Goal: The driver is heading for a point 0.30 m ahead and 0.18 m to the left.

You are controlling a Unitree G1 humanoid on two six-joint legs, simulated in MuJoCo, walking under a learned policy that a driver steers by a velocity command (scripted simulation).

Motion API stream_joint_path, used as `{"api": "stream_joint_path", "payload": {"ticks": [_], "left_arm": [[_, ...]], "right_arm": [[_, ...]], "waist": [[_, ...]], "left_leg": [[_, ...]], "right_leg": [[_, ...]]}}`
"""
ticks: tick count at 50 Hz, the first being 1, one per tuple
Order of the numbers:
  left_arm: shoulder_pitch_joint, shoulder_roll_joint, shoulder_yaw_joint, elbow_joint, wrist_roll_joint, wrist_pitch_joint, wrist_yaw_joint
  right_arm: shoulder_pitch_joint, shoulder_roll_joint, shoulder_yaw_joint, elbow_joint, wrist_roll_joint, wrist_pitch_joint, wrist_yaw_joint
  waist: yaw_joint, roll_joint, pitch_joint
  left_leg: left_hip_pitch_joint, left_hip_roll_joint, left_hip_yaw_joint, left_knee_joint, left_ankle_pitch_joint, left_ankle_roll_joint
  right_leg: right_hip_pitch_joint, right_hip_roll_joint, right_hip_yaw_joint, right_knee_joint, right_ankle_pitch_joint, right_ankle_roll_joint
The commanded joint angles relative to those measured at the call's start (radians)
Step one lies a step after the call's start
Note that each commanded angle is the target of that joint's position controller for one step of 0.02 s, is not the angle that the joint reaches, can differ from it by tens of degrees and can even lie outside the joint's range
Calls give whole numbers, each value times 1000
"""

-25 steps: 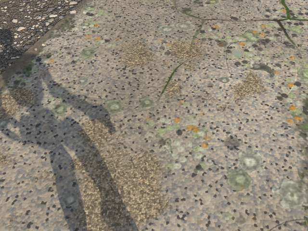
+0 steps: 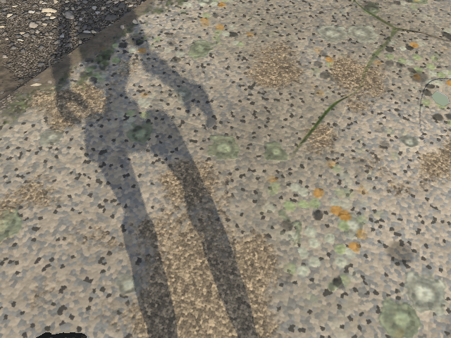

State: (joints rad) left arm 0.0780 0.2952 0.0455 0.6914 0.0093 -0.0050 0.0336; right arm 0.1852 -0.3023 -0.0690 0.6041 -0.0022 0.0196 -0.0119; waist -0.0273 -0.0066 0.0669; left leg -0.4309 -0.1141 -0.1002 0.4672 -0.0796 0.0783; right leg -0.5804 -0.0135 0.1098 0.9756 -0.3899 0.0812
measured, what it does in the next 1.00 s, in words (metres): steps on the spot, turning left: right foot, then left foot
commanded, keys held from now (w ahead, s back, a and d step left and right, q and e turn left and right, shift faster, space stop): q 0.92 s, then w+q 0.08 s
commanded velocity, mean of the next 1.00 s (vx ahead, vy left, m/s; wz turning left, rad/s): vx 0.02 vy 0.00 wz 0.59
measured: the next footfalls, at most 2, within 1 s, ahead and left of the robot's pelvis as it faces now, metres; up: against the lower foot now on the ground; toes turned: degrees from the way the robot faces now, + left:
right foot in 0.18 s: +0.11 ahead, -0.16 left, +0.00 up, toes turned +13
left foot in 0.60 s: +0.01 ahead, +0.09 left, +0.00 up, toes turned +24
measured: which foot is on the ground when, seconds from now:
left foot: down 0.00-0.20, up 0.22-0.58, down 0.60-1.00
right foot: up 0.00-0.16, down 0.18-0.62, up 0.64-1.00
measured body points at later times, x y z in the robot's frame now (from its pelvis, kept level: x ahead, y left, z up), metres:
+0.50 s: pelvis +0.03 -0.05 +0.01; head +0.06 -0.05 +0.46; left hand +0.08 +0.26 -0.08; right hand +0.27 -0.26 -0.09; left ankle -0.01 +0.09 -0.68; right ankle +0.07 -0.17 -0.73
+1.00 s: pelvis +0.02 -0.02 +0.00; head +0.04 +0.01 +0.45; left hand +0.00 +0.30 -0.09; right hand +0.32 -0.15 -0.07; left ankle -0.02 +0.08 -0.73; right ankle +0.11 -0.13 -0.71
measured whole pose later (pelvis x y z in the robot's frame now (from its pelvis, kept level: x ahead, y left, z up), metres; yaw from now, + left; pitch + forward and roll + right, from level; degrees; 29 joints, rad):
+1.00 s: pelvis +0.02 -0.02 +0.00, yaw +36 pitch +2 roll -1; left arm 0.12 0.29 0.07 0.69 -0.01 -0.01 0.01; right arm 0.18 -0.31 -0.06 0.58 0.01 0.04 -0.02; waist -0.02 0.00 0.02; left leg -0.33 -0.10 -0.19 0.54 -0.24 0.04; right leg -0.39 0.03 0.08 0.69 -0.37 0.06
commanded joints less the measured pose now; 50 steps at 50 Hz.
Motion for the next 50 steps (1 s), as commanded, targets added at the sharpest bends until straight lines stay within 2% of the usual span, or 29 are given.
{"api": "stream_joint_path", "payload": {"ticks": [1,3,6,8,9,10,11,12,13,14,15,18,20,22,24,27,29,30,31,32,33,34,35,36,38,42,46,48,50], "left_arm": [[79,75,22,-29,-4,5,5],[56,77,23,-37,-7,1,0],[47,84,29,-44,-13,-16,-11],[92,86,38,-31,-16,-28,-20],[123,112,50,-22,-10,-31,-20],[142,184,66,-31,11,-26,-15],[120,238,78,-25,44,-17,-18],[67,179,66,-59,45,-22,-15],[18,128,53,-74,30,-20,-7],[-10,105,46,-83,15,-18,-2],[-9,94,41,-84,1,-15,2],[44,100,40,-74,8,1,12],[87,123,50,-64,11,11,15],[87,153,62,-61,6,17,12],[73,178,73,-62,-2,19,4],[73,191,80,-52,-21,16,-6],[57,184,79,-41,-42,14,-7],[109,151,72,-17,-40,10,-9],[124,93,56,-29,-1,7,-14],[26,67,41,-101,25,2,-5],[-34,121,58,-104,10,1,2],[-26,134,64,-95,-7,5,2],[3,130,69,-70,-4,9,7],[15,137,73,-64,4,13,12],[41,120,71,-57,5,8,6],[16,81,52,-67,-3,2,1],[0,85,49,-78,-11,-7,-11],[12,97,53,-79,-21,-17,-21],[36,100,58,-81,-33,-31,-31]], "right_arm": [[-46,-167,-51,-88,5,2,-20],[-50,-164,-51,-92,3,11,-21],[-33,-158,-52,-93,2,20,-16],[-47,-150,-49,-96,13,28,-16],[-32,-132,-44,-94,20,30,-18],[10,-79,-31,-94,15,30,-17],[-21,-111,-43,-131,25,16,-14],[3,-188,-67,-108,5,6,-11],[25,-203,-77,-78,13,10,-9],[50,-176,-74,-50,14,23,-14],[58,-150,-66,-45,13,33,-15],[-10,-96,-43,-75,28,38,-9],[-65,-81,-33,-102,26,36,-6],[-79,-66,-23,-116,20,34,3],[-75,-68,-20,-121,19,35,11],[-46,-88,-30,-118,23,43,22],[24,-83,-37,-93,21,44,27],[65,-109,-49,-79,19,42,19],[102,-207,-76,-87,20,37,6],[92,-289,-86,-111,-11,23,6],[107,-229,-72,-108,-30,1,12],[63,-198,-57,-97,-26,-11,9],[3,-177,-53,-100,-7,-14,1],[-40,-155,-43,-106,12,-11,-5],[-56,-145,-32,-110,6,-4,-15],[-30,-161,-40,-99,5,0,-24],[-32,-182,-48,-100,6,9,-19],[-25,-179,-48,-97,14,11,-13],[-28,-175,-44,-92,22,10,-8]], "waist": [[33,112,-225],[20,142,-204],[4,173,-193],[36,179,-187],[47,154,-186],[23,-25,-204],[7,-315,-123],[6,-227,-123],[-11,-151,-120],[-19,-113,-113],[-9,-107,-106],[35,-136,-97],[72,-165,-115],[80,-183,-134],[79,-198,-141],[67,-206,-144],[20,-182,-147],[12,-115,-158],[22,131,-172],[-2,346,-164],[-60,225,-209],[-23,186,-171],[8,134,-151],[23,137,-137],[42,143,-159],[22,145,-163],[5,169,-155],[0,169,-165],[20,181,-134]], "left_leg": [[115,226,-291,-137,-33,151],[100,217,-324,-144,-151,137],[143,220,-389,-115,-155,125],[142,197,-405,-68,-122,98],[94,158,-381,-20,-169,60],[-25,69,-258,183,-394,-1],[-208,-65,-44,397,-540,-58],[-210,10,-76,605,-506,-96],[-201,20,-64,684,-440,-113],[-202,28,-46,742,-390,-134],[-229,36,-37,800,-348,-150],[-248,69,38,722,-288,-179],[-243,100,56,612,-297,-192],[-163,127,83,498,-328,-188],[-65,134,121,395,-340,-172],[22,125,152,239,-302,-134],[153,98,182,22,-156,-79],[285,90,144,-70,-43,-44],[468,281,-131,-102,262,29],[459,502,-438,-99,441,249],[422,491,-417,-125,348,295],[378,432,-320,-124,266,238],[345,365,-255,-119,185,176],[318,336,-228,-115,189,148],[263,299,-199,-109,243,144],[285,277,-233,-93,165,144],[245,279,-329,-81,72,154],[222,263,-385,-107,-171,155],[161,236,-437,-130,-415,145]], "right_leg": [[106,23,-11,-90,74,10],[129,31,-8,-155,82,4],[167,46,-9,-279,59,-18],[265,51,-30,-468,134,-48],[360,-1,-8,-572,198,-75],[469,-221,176,-636,223,-156],[405,-369,414,-704,370,-312],[379,-395,405,-687,414,-350],[372,-335,287,-658,431,-308],[384,-271,193,-636,434,-267],[406,-255,149,-628,462,-262],[463,-217,36,-637,499,-274],[533,-243,25,-633,512,-291],[531,-263,-3,-626,524,-296],[490,-279,-33,-624,543,-298],[485,-304,-44,-593,544,-284],[443,-287,-91,-514,507,-231],[358,-251,-145,-425,411,-167],[125,-154,-247,-166,103,-65],[-130,-9,-196,52,-282,-1],[-130,-20,-68,198,-285,0],[-126,-35,-46,230,-200,-10],[-116,-45,-39,200,-112,-11],[-107,-44,-39,175,-50,-3],[-31,-11,-57,184,27,13],[2,13,-47,-30,58,20],[98,41,-30,-191,22,5],[154,53,-35,-269,13,-13],[245,61,-45,-390,23,-43]]}}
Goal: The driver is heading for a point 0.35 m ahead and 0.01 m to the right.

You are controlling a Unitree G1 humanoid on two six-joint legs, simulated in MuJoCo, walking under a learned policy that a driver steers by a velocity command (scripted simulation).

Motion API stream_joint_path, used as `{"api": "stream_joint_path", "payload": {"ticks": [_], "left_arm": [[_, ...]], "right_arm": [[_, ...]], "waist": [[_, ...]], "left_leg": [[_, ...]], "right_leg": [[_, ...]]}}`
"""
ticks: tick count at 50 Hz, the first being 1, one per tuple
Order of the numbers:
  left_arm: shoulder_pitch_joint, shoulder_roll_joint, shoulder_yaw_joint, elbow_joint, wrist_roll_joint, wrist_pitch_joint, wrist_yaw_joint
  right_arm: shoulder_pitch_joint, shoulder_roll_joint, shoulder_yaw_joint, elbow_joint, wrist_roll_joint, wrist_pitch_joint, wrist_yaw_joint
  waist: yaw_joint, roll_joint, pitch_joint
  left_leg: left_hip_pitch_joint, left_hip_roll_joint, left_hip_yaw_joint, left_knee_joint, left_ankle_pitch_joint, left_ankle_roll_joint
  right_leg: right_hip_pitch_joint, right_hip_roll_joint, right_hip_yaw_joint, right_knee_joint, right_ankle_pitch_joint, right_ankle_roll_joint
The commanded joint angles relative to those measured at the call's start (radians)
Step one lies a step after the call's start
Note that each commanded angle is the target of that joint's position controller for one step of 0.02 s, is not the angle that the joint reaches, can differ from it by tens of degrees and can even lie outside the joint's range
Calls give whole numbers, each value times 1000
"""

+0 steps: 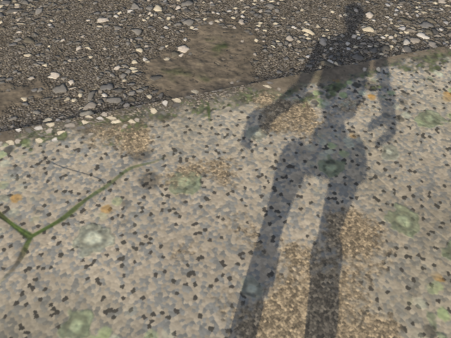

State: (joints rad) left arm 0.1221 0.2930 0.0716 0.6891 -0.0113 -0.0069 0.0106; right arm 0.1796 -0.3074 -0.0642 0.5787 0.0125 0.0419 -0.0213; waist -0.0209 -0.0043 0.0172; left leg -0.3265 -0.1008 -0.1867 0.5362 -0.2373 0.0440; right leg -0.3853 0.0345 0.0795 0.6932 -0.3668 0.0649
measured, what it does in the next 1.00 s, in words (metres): walks ahead: right foot, then left foot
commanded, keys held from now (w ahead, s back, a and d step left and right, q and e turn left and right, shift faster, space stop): w+q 0.20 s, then w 0.22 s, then no key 0.58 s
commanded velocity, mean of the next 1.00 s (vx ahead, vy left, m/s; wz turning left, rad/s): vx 0.23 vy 0.00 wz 0.26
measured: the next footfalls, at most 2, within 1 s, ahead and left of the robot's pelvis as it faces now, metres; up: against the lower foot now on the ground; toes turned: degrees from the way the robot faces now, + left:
right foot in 0.04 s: +0.05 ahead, -0.13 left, +0.00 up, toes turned +6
left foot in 0.50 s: +0.25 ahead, +0.21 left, +0.00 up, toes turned +15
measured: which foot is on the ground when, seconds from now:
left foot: down 0.00-0.06, up 0.08-0.48, down 0.50-1.00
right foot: up 0.00-0.02, down 0.04-0.50, up 0.52-0.88, down 0.90-1.00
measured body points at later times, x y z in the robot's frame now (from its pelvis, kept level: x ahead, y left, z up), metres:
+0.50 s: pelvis +0.14 +0.06 -0.01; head +0.18 +0.07 +0.44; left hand +0.06 +0.34 -0.14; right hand +0.42 -0.11 -0.08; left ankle +0.21 +0.19 -0.74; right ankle +0.01 -0.13 -0.73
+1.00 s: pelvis +0.26 +0.11 +0.00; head +0.28 +0.10 +0.45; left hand +0.36 +0.40 -0.10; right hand +0.44 -0.11 -0.12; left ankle +0.21 +0.20 -0.74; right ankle +0.33 -0.01 -0.74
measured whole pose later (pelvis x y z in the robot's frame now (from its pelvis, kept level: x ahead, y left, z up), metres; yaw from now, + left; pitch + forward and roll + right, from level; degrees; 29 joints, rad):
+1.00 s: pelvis +0.26 +0.11 +0.00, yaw +13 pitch +0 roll +1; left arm 0.15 0.25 0.03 0.74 0.01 0.01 0.02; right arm 0.19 -0.24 -0.02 0.82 -0.02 -0.02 0.00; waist -0.01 0.00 0.02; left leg -0.17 -0.05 0.04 0.47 -0.30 0.04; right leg -0.31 -0.04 0.02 0.52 -0.21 0.02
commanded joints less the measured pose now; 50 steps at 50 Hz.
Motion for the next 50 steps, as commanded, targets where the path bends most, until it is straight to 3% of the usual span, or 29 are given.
{"api": "stream_joint_path", "payload": {"ticks": [1,2,3,4,5,6,8,11,15,18,20,22,24,25,26,27,28,30,31,34,37,41,44,45,46,47,48,49,50], "left_arm": [[34,93,34,-67,-16,-38,-12],[85,107,42,-53,-12,-46,-9],[183,157,53,-41,7,-49,-3],[239,239,69,-21,41,-55,-13],[167,207,63,-39,41,-69,-13],[113,152,47,-52,22,-71,-1],[95,119,34,-58,9,-67,16],[168,108,24,-36,23,-79,20],[218,128,26,-1,20,-80,7],[229,169,34,23,-2,-72,0],[256,191,39,43,-18,-67,-7],[264,207,42,63,-27,-55,-11],[258,188,31,77,-27,-47,-8],[265,141,10,58,-3,-54,-4],[347,16,-37,11,34,-67,-10],[326,111,-12,47,11,-77,-7],[261,158,4,33,-18,-74,-8],[193,131,-2,28,2,-64,1],[199,125,0,31,6,-51,3],[248,68,-11,57,11,-19,9],[174,40,-24,34,25,-11,15],[94,68,-19,12,18,1,13],[83,68,-14,7,27,8,14],[73,83,-12,2,36,6,16],[64,126,-4,-13,37,3,22],[21,169,4,-19,30,6,27],[-12,98,-8,-23,19,8,18],[-17,62,-16,-25,18,6,9],[-12,59,-17,-18,22,3,5]], "right_arm": [[-41,-160,-44,-68,10,-11,1],[-40,-130,-36,-67,11,-14,-1],[-18,-58,-15,-69,5,-19,-2],[-50,-71,-21,-116,19,-35,-2],[-71,-137,-39,-118,8,-48,-1],[-49,-164,-50,-95,6,-50,5],[-17,-143,-51,-65,-1,-49,13],[-46,-73,-29,-65,6,-60,25],[-102,-34,-8,-74,5,-78,34],[-165,-8,10,-83,4,-90,53],[-181,-18,11,-87,11,-94,64],[-159,-47,0,-88,12,-96,70],[60,-115,-42,-21,-3,-97,59],[200,-167,-59,4,-12,-90,45],[232,-287,-69,4,-36,-86,32],[248,-215,-55,-1,-28,-84,33],[184,-170,-37,5,-26,-87,36],[78,-96,-16,16,-6,-91,41],[38,-83,-10,18,-9,-94,42],[-30,-59,-3,44,-30,-115,37],[-58,-70,-5,74,-31,-113,26],[-23,-90,-6,125,-29,-94,24],[-47,-67,7,150,-13,-82,30],[-16,-41,17,168,-13,-82,30],[18,-21,25,178,-32,-84,28],[128,-19,22,197,-38,-86,28],[109,-23,26,211,-39,-78,19],[51,-53,19,209,-33,-69,15],[27,-52,17,208,-26,-60,8]], "waist": [[48,171,-69],[74,134,-69],[93,-21,-127],[89,-230,-48],[63,-195,39],[42,-174,67],[41,-143,57],[73,-113,53],[94,-102,68],[108,-109,81],[110,-116,91],[82,-127,85],[-46,-93,-64],[-106,-44,-197],[-42,282,-342],[-85,216,-442],[-70,177,-306],[-15,86,-163],[18,99,-136],[78,98,-120],[71,110,-102],[35,97,-96],[58,73,-70],[55,41,-61],[30,-19,-71],[-51,-147,-85],[-25,-156,-94],[7,-112,-56],[14,-88,-61]], "left_leg": [[1,192,-346,-180,-327,158],[-96,148,-311,-117,-385,116],[-245,63,-179,147,-465,48],[-477,-42,-6,363,-401,12],[-530,61,-17,499,-301,-11],[-544,81,4,550,-217,-29],[-545,106,43,625,-106,-65],[-531,133,81,664,22,-84],[-486,148,111,446,95,-96],[-351,160,190,242,113,-86],[-267,152,216,153,75,-61],[-183,126,228,63,38,-21],[152,56,265,-67,158,36],[431,159,154,-25,314,65],[737,491,-324,-59,507,246],[673,525,-447,-131,587,304],[571,480,-252,-121,687,273],[372,372,-69,-149,675,209],[274,343,-20,-190,668,193],[119,315,70,-251,722,204],[87,291,124,-255,712,190],[103,311,92,-246,573,187],[78,286,71,-203,324,150],[61,244,77,-177,211,102],[40,187,104,-127,85,52],[11,120,143,-131,-39,12],[83,112,165,-147,-40,-15],[85,110,166,-136,-16,-19],[93,117,165,-127,28,-13]], "right_leg": [[144,10,-25,-224,66,-49],[280,-36,-2,-301,97,-80],[454,-234,190,-348,-44,-145],[424,-405,536,-484,-313,-268],[346,-436,569,-508,-387,-305],[332,-387,467,-507,-355,-276],[345,-317,306,-512,-211,-221],[322,-282,138,-537,-19,-220],[332,-275,34,-563,112,-244],[293,-273,-34,-568,197,-240],[293,-296,-43,-561,226,-238],[330,-318,-45,-503,381,-225],[313,-250,-133,-202,811,-161],[151,-204,-162,29,627,-106],[-210,-43,-165,410,-120,-16],[-222,-29,2,578,-258,-3],[-274,-75,-1,626,-214,-7],[-271,-138,-34,521,-97,-16],[-197,-153,-33,481,-49,-16],[-50,-138,-42,354,46,5],[6,-131,-44,139,133,6],[63,-117,-40,-3,188,-8],[167,-99,-54,-180,245,-45],[227,-115,-29,-266,376,-61],[287,-180,38,-275,579,-80],[310,-221,72,-234,607,-140],[241,-192,58,-242,442,-150],[209,-155,38,-245,382,-128],[207,-140,24,-235,394,-111]]}}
